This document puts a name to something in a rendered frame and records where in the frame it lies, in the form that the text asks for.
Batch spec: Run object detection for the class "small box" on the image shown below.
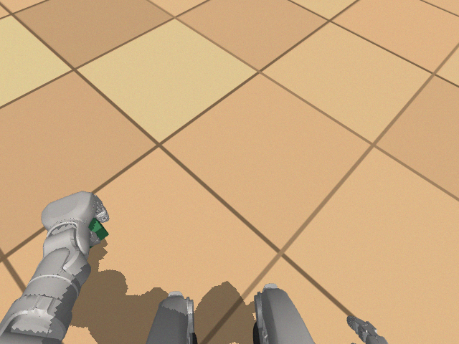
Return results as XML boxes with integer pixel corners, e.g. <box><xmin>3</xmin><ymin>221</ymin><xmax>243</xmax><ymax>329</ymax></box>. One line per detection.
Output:
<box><xmin>88</xmin><ymin>218</ymin><xmax>109</xmax><ymax>248</ymax></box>

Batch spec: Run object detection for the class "left robot hand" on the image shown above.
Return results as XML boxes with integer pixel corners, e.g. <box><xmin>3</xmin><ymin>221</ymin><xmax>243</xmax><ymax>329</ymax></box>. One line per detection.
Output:
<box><xmin>42</xmin><ymin>191</ymin><xmax>109</xmax><ymax>247</ymax></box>

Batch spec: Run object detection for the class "right robot hand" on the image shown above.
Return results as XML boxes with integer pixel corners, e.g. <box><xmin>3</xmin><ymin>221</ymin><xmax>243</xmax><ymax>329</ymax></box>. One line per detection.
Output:
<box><xmin>347</xmin><ymin>316</ymin><xmax>389</xmax><ymax>344</ymax></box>

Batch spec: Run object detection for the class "left robot arm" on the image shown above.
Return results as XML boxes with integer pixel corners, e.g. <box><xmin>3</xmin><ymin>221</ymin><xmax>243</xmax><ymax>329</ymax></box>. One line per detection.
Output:
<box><xmin>0</xmin><ymin>219</ymin><xmax>91</xmax><ymax>344</ymax></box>

